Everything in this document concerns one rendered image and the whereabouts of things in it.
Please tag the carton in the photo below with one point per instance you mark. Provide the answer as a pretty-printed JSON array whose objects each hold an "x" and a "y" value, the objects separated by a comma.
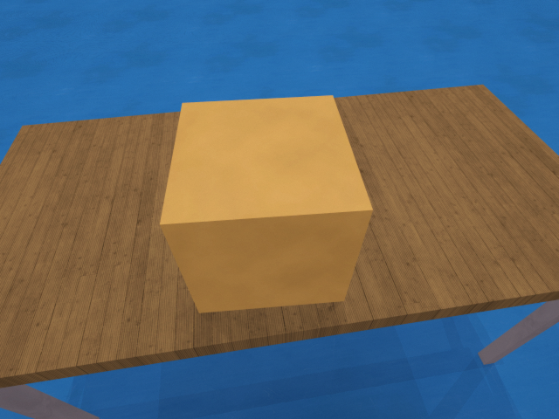
[{"x": 265, "y": 205}]

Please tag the table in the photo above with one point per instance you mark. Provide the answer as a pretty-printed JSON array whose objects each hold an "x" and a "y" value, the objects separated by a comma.
[{"x": 465, "y": 219}]

